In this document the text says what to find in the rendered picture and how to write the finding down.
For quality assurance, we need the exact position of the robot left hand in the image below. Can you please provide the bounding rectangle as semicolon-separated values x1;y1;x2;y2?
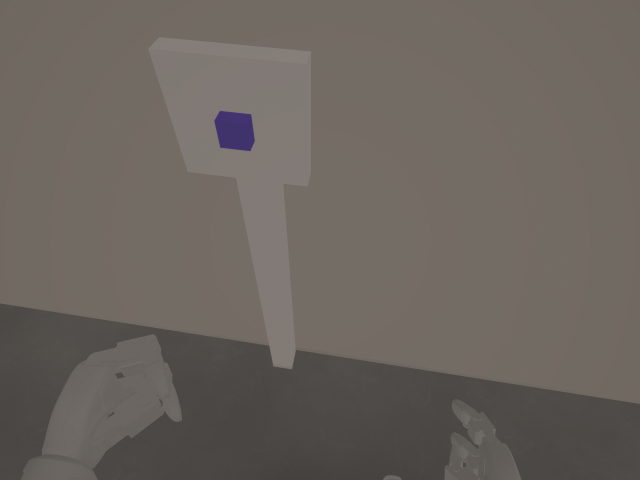
42;334;182;469

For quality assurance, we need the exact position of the panel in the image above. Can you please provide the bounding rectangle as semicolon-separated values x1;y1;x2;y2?
148;37;311;369

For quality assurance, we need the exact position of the robot right hand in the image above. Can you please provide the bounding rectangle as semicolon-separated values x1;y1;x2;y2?
444;399;521;480

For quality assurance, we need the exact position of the left robot forearm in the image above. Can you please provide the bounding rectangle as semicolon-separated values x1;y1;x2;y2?
21;454;97;480

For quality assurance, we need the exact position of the button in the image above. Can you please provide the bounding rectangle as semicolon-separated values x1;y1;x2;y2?
214;111;255;151

